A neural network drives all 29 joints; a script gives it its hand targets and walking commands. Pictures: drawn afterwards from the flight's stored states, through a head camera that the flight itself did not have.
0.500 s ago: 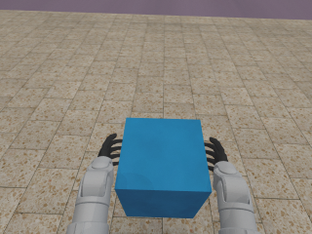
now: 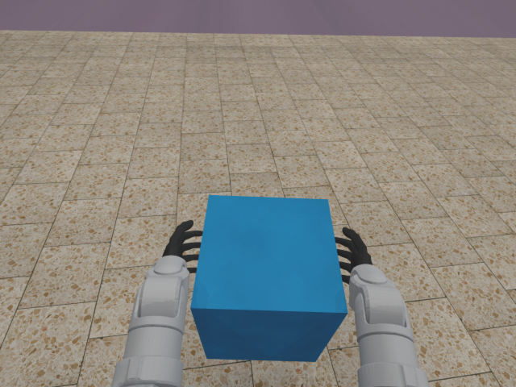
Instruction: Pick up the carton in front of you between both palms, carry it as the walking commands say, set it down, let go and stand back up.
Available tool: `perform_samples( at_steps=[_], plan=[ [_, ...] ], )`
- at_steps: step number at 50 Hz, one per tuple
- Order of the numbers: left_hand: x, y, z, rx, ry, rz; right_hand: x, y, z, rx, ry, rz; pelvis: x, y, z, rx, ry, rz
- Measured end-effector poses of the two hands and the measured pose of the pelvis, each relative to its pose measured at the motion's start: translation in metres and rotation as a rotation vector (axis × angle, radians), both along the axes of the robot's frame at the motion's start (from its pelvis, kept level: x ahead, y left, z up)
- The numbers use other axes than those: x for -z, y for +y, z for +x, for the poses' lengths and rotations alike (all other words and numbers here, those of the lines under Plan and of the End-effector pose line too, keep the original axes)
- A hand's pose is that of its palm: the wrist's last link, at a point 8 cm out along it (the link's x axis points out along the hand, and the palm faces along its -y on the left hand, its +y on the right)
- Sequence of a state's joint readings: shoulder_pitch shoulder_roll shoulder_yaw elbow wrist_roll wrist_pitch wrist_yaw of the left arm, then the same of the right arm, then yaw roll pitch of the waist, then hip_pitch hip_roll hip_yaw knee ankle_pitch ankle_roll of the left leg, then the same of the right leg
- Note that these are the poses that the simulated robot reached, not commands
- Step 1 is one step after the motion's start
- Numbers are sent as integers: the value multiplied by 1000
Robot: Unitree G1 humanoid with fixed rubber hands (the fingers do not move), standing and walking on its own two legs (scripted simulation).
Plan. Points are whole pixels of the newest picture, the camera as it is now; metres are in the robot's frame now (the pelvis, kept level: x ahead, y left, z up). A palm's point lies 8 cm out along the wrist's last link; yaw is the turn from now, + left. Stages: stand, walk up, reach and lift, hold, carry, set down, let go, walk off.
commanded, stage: hold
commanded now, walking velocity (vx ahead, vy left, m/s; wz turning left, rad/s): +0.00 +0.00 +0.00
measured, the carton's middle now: (264, 282) +0.31 +0.00 -0.04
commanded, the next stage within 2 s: set down in 0.16 s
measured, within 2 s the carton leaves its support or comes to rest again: neither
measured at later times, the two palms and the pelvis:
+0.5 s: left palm (168, 250) +0.33 +0.17 +0.01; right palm (337, 258) +0.33 -0.13 +0.02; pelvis +0.00 +0.02 -0.01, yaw -1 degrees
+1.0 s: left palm (183, 282) +0.38 +0.18 -0.19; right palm (310, 284) +0.39 -0.12 -0.19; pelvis -0.03 -0.01 -0.12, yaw -2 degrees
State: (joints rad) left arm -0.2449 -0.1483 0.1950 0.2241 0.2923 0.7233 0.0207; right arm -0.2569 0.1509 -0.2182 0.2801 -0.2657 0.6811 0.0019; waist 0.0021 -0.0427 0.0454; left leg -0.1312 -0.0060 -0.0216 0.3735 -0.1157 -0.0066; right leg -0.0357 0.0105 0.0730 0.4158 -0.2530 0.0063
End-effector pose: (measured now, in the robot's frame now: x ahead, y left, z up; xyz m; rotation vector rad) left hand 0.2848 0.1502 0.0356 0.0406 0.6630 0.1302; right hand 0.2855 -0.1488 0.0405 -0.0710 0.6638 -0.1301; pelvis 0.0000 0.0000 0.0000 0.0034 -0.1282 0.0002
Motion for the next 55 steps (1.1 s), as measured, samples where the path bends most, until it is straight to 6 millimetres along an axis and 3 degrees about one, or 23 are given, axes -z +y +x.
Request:
perform_samples(
  at_steps=[13,18,23,29,35,41,55],
  plan=[
    [-4,19,8,9,-5,-33,-5,19,3,19,-3,3,1,24,-1,19,-3,-4],
    [-1,20,21,-19,4,-55,0,21,14,35,6,18,3,26,0,24,3,-1],
    [15,22,38,-41,28,-73,15,23,34,26,31,18,9,24,-1,27,37,3],
    [60,24,54,-40,55,-44,58,25,57,-8,59,-7,19,15,-7,15,167,1],
    [131,25,60,-40,50,-19,129,26,69,-26,55,-5,38,4,-15,1,374,-16],
    [193,25,70,-52,13,-32,192,26,79,-3,20,34,69,-5,-21,8,587,-22],
    [251,33,108,-74,-3,-59,252,33,116,23,4,75,138,-4,-33,21,803,-23]
  ],
)
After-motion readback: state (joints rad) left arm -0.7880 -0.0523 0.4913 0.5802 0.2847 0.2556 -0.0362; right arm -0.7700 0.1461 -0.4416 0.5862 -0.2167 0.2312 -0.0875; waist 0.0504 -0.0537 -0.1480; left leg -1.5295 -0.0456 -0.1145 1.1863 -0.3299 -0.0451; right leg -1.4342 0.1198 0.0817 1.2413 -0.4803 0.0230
